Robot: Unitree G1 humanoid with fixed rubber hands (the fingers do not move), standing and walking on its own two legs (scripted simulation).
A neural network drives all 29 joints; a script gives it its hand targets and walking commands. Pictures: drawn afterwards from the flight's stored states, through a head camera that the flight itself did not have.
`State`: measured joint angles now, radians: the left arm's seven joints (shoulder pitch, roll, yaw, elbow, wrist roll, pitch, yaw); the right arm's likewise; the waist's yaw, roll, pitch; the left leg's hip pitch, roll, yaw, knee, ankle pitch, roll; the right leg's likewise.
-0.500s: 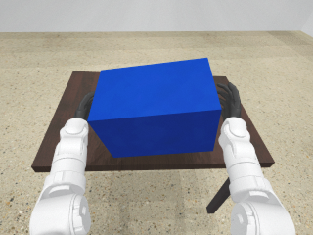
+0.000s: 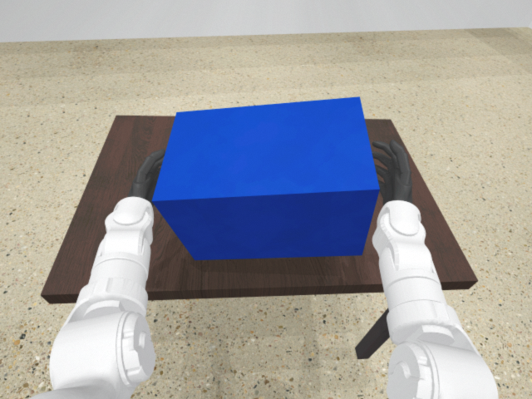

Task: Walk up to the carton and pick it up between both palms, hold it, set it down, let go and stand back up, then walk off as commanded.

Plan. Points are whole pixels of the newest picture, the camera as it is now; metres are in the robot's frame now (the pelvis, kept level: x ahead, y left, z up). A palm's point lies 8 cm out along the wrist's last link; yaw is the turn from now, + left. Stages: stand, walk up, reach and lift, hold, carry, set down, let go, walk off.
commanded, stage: set down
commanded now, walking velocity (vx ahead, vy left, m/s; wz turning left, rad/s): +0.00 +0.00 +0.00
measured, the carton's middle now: (270, 184) +0.45 +0.01 +0.08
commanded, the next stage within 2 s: none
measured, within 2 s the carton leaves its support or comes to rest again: rests again in 1.10 s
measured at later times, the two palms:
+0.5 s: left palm (141, 193) +0.49 +0.25 +0.01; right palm (343, 205) +0.46 -0.13 +0.02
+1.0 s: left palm (144, 190) +0.51 +0.25 -0.01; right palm (340, 209) +0.47 -0.13 +0.00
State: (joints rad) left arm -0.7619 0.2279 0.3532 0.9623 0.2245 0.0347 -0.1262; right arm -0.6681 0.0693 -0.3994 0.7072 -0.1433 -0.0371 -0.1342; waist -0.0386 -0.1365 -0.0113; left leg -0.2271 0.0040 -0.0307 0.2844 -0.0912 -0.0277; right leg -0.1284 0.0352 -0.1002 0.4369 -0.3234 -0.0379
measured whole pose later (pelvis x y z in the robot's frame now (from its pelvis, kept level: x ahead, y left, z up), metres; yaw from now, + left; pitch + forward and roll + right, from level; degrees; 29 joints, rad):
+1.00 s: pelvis +0.07 +0.05 -0.01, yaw -2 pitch +30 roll -1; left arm -0.77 0.21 0.38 1.01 0.12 -0.31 -0.08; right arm -0.61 0.01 -0.34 0.86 -0.17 -0.49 -0.12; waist -0.01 -0.04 -0.20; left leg -0.71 0.02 0.02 0.30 -0.10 -0.01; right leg -0.67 0.01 -0.06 0.29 -0.13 -0.02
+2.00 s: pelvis +0.04 +0.08 -0.01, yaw -4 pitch +26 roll -4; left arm -0.90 0.26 0.22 1.20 -0.16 -0.21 -0.02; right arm -0.82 -0.20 -0.03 1.06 0.14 -0.23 -0.12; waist -0.01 0.06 -0.27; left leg -0.79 0.02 0.02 0.51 -0.18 0.03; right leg -0.66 0.01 -0.06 0.33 -0.12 0.02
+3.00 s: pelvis +0.03 +0.08 -0.01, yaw -3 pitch +15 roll -3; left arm -0.34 0.31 0.12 0.89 -0.22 -0.29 -0.07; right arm -0.34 -0.21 0.04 1.01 0.26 -0.36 -0.10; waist -0.01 -0.01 -0.20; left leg -0.59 0.02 0.01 0.53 -0.19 0.02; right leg -0.48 0.01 -0.06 0.37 -0.15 0.02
